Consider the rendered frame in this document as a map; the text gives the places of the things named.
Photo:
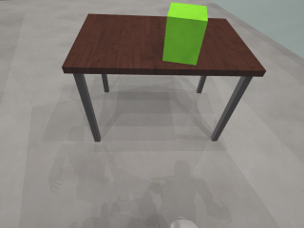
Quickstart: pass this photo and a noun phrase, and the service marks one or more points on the carton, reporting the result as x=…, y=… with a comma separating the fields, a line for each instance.
x=185, y=28

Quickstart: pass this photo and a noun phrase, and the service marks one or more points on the table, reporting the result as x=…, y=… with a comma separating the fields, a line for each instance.
x=133, y=45

